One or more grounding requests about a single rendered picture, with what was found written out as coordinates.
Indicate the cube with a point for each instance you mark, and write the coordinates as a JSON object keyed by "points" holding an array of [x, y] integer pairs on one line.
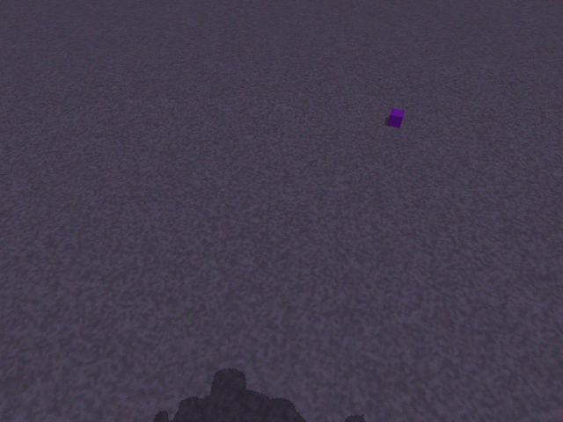
{"points": [[396, 117]]}

